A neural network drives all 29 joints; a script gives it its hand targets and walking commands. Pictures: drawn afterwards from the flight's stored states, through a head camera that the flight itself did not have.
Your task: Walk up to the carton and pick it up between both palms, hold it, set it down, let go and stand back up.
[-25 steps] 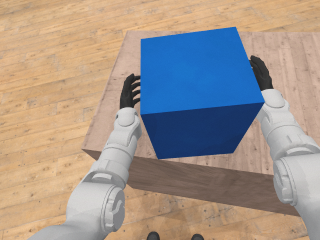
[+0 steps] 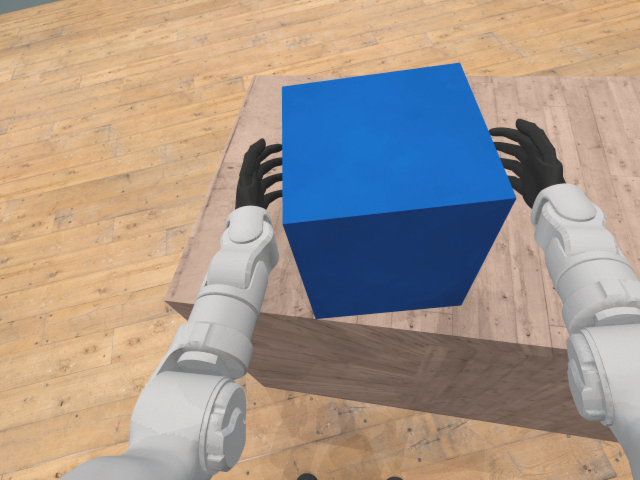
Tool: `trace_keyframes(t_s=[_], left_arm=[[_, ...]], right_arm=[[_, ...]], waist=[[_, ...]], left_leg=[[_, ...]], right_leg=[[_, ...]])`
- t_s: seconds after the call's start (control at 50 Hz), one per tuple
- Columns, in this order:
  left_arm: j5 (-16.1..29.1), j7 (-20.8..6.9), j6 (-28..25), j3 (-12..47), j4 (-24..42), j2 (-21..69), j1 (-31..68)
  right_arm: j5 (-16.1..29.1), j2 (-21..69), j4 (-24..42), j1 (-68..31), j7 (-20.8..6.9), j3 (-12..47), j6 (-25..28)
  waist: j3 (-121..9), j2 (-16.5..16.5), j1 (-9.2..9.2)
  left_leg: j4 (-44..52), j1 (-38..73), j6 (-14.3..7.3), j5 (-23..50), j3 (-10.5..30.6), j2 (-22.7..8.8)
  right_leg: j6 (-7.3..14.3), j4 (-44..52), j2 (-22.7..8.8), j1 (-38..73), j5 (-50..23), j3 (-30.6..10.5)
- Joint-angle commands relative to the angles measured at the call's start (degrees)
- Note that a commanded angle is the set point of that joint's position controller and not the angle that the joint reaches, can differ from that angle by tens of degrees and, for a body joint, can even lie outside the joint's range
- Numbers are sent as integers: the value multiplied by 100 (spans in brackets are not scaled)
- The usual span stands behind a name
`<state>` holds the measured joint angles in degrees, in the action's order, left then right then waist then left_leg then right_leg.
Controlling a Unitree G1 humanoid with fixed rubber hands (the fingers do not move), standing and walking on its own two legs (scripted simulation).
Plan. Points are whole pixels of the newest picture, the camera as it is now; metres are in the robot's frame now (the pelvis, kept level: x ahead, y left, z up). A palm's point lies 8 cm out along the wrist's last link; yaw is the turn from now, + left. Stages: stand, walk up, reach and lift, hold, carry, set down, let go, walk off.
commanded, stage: set down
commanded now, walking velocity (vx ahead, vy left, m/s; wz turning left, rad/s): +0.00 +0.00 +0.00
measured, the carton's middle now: (379, 205) +0.46 +0.02 +0.04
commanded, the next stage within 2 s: none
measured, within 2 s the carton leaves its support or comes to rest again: neither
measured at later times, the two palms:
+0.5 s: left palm (230, 187) +0.42 +0.19 +0.11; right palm (589, 152) +0.50 -0.20 +0.11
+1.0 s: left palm (223, 215) +0.38 +0.19 +0.11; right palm (603, 197) +0.46 -0.21 +0.10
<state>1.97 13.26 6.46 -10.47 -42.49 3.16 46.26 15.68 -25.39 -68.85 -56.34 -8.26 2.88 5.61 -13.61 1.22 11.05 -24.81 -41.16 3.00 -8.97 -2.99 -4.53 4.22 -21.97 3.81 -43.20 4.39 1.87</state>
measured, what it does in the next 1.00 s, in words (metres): stands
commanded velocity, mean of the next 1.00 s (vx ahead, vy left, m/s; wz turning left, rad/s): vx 0.00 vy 0.00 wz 0.00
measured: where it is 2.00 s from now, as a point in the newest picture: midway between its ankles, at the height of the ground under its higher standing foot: outside the picture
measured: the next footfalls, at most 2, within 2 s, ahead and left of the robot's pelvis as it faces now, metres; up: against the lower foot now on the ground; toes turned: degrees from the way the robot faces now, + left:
none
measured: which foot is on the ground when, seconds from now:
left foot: down 0.00-1.00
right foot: down 0.00-1.00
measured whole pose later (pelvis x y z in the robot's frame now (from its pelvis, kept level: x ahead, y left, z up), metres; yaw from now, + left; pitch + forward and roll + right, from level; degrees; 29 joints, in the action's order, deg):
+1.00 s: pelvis -0.01 +0.00 +0.01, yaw +2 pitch +16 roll +1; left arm 4.6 15.7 29.9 -8.2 -16.2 0.1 35.9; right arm 19.3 -31.1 -49.8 -45.5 -10.6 1.8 -7.3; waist -6.8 1.1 6.2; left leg -21.5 -30.0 3.0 -7.7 -1.0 -3.1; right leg 4.0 -20.6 3.2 -32.3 4.7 1.7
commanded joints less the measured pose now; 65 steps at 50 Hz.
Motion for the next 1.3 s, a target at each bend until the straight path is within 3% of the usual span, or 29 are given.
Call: trace_keyframes(t_s=[0.0, 0.02, 0.04, 0.08, 0.1, 0.16, 0.18, 0.2, 0.24, 0.28, 0.32, 0.34, 0.4, 0.42, 0.46, 0.48, 0.5, 0.56, 0.62, 0.76, 0.82, 0.9, 0.94, 1.02, 1.04, 1.08, 1.12, 1.24, 1.28], left_arm=[[82, 181, -303, -133, 1441, -1186, 2693], [147, 212, -253, 30, 1181, -1071, 2689], [285, 233, -228, 233, 1741, -959, 2568], [249, 273, -24, 291, 1984, -949, 2550], [318, 216, 63, 483, 907, -862, 2861], [621, 288, 100, 369, 1668, -1242, 3165], [535, 276, 177, 328, 1245, -1092, 2579], [570, 274, 247, 315, 2168, -1172, 2732], [546, 241, 460, 482, 1670, -1012, 2605], [575, 252, 530, 349, 1968, -1256, 3198], [455, 217, 574, 409, 1442, -941, 2713], [440, 240, 600, 315, 2207, -1064, 2753], [463, 232, 729, 335, 2204, -1142, 2745], [450, 226, 766, 141, 1865, -1457, 3486], [431, 290, 835, 100, 2248, -1266, 2814], [396, 215, 872, 152, 2441, -1183, 2296], [235, 123, 951, -85, 1941, -1329, 2706], [267, 153, 1361, 21, 2823, -1202, 2772], [430, 206, 1581, -91, 2475, -1365, 2870], [130, 52, 1910, -256, 3395, -1185, 2113], [140, 116, 1949, 153, 3612, -757, 1574], [263, 276, 2000, 406, 4118, -788, 1777], [239, 279, 2039, 233, 4028, -869, 1544], [303, 294, 1953, 455, 4449, -645, 1090], [219, 261, 1964, 264, 4258, -721, 1028], [-37, 139, 1961, 230, 4120, -462, -57], [-193, 41, 1895, 152, 4451, -467, -394], [42, 256, 1237, 418, 4369, -624, 110], [51, 322, 1222, 593, 4388, -548, 226]], right_arm=[[-93, -1500, 1661, -3700, 78, -568, 414], [-58, -1372, 1391, -3621, 83, -351, 296], [8, -1434, 1587, -3391, 70, -496, 276], [69, -1659, 1643, -3329, 82, -521, 208], [68, -1421, 1073, -3797, 76, -308, 97], [188, -1733, 1788, -3977, 40, -441, 41], [259, -1553, 1401, -3449, -4, -188, -75], [328, -1792, 1883, -3438, -17, -400, -63], [336, -1695, 1381, -3317, -65, -300, -223], [311, -1757, 1716, -3788, -68, -409, -239], [430, -1463, 1030, -3190, -135, -135, -367], [515, -1686, 1603, -3154, -149, -190, -324], [533, -1757, 1712, -3211, -198, -178, -420], [480, -1775, 1832, -4029, -163, -174, -480], [623, -1725, 1953, -3440, -194, 23, -554], [673, -1681, 2146, -2884, -157, 75, -531], [614, -1619, 1853, -3278, -102, 118, -620], [571, -1970, 2276, -3436, -86, -180, -796], [452, -1898, 2444, -3516, -79, -159, -1012], [360, -1896, 2994, -2738, 9, -361, -1138], [312, -1922, 2846, -2078, -121, -580, -1065], [368, -2087, 3206, -2188, -256, -689, -895], [415, -1991, 3392, -1982, -247, -495, -925], [433, -1932, 3538, -1474, -325, -601, -873], [470, -1869, 3587, -1485, -310, -482, -863], [481, -1868, 3161, -426, -324, -445, -831], [532, -1840, 3455, -151, -290, -398, -652], [462, -1631, 4180, -439, -365, -589, -217], [520, -1701, 3891, -352, -417, -650, -257]], waist=[[-4672, -1437, -65], [-4474, -1488, -125], [-4880, -1314, -292], [-5008, -1069, -304], [-4366, -1159, -292], [-5037, -1419, -214], [-4521, -1528, -167], [-5278, -1321, -317], [-4698, -1133, -400], [-4829, -1015, -294], [-4175, -1016, -304], [-4698, -948, -249], [-4579, -1057, -294], [-4568, -1165, -124], [-4468, -1336, -56], [-4477, -1401, -212], [-3994, -1361, -137], [-4226, -1108, -377], [-4051, -1376, -331], [-3934, -1211, -591], [-3694, -731, -750], [-3895, -553, -690], [-3584, -971, -598], [-3324, -915, -704], [-3257, -933, -540], [-2625, -1111, -765], [-2615, -1065, -737], [-2511, -1205, -483], [-2387, -903, -546]], left_leg=[[54, 142, -114, 990, -119, 458], [55, 93, -135, 901, -84, 442], [15, 352, -81, 1204, -30, 432], [-59, 916, 28, 1654, -17, 397], [-118, 708, -19, 1335, -3, 406], [-85, 532, -92, 1178, -42, 451], [-81, 380, -145, 1127, 10, 448], [-61, 636, -49, 1562, 10, 453], [-135, 827, -1, 1580, 82, 449], [-115, 739, 9, 1434, 18, 496], [5, 681, -14, 1131, 109, 466], [40, 833, 34, 1407, 70, 475], [81, 810, 7, 1484, 68, 492], [127, 372, -53, 1031, -25, 546], [189, 617, -94, 1334, 31, 495], [206, 599, -76, 1621, 59, 501], [370, 298, -98, 1195, 29, 546], [423, 926, 0, 1366, 88, 494], [435, 704, -120, 910, 28, 537], [592, 943, -120, 1285, 86, 565], [502, 1718, 30, 1479, 199, 476], [246, 2479, 33, 1588, 182, 444], [300, 2036, -114, 1343, 149, 473], [343, 2065, -138, 1200, 181, 487], [321, 1970, -178, 1251, 119, 526], [535, 1753, -228, 1180, 215, 528], [537, 1723, -229, 1311, 184, 566], [495, 1570, -353, 395, 116, 516], [548, 1708, -324, 347, 128, 482]], right_leg=[[-664, -674, -152, 4881, -2419, -512], [-625, -669, -162, 4920, -2208, -545], [-576, -669, -98, 4860, -2482, -476], [-457, -656, 5, 4707, -2879, -322], [-454, -635, -28, 4274, -2428, -331], [-544, -671, -48, 4561, -2442, -348], [-560, -677, -86, 4723, -2336, -420], [-569, -706, -61, 4911, -2974, -394], [-495, -641, -42, 4495, -2696, -338], [-513, -586, -114, 4403, -2718, -402], [-477, -477, -138, 4453, -2016, -486], [-486, -458, -140, 4748, -2372, -461], [-533, -517, -127, 4812, -2735, -418], [-624, -562, -217, 4807, -2502, -502], [-651, -619, -167, 5261, -2924, -472], [-706, -697, -222, 5717, -3753, -517], [-769, -645, -324, 5718, -3414, -614], [-673, -554, -193, 5474, -3342, -489], [-732, -485, -269, 5311, -3006, -601], [-707, -632, -195, 5771, -3924, -474], [-508, -464, -64, 5056, -3157, -267], [-375, -246, 27, 4075, -2154, -129], [-508, -275, -105, 4496, -2269, -378], [-464, -322, -85, 4552, -2054, -331], [-490, -339, -130, 4732, -2252, -425], [-546, -421, -177, 5329, -2790, -508], [-616, -444, -262, 5610, -3144, -653], [-584, -111, -397, 4832, -796, -891], [-444, -81, -317, 4576, -555, -791]])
